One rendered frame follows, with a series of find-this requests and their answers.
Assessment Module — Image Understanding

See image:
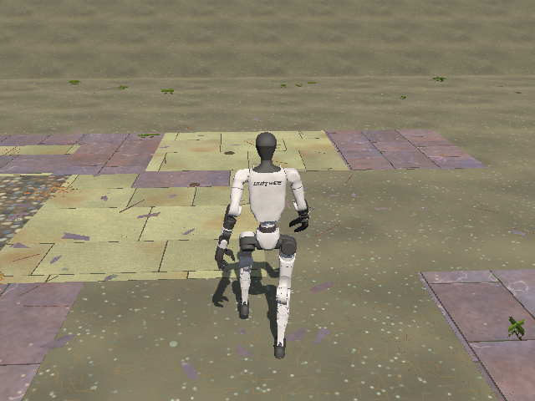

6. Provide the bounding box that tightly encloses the left robot thigh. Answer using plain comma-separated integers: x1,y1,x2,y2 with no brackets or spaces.
239,231,257,270

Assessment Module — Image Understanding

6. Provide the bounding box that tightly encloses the robot head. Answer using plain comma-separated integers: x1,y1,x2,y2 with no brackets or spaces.
252,132,281,173

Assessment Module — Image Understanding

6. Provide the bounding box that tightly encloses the right robot upper arm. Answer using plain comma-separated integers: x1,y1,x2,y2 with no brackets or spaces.
284,168,307,211

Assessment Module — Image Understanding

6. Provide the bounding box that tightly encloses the left robot upper arm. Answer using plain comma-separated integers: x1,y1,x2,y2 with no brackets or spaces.
228,169,249,217

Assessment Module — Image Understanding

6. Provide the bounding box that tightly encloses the right robot hand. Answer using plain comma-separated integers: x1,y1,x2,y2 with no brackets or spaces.
289,217,308,232

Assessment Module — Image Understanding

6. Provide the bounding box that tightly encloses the right robot forearm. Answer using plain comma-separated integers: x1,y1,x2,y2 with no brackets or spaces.
298,199,309,222

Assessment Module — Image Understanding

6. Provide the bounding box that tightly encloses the left robot hand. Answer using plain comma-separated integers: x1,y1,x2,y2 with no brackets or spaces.
215,246,235,272

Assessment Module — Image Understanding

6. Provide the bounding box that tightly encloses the left robot forearm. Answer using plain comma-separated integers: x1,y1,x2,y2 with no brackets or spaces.
217,204,237,249

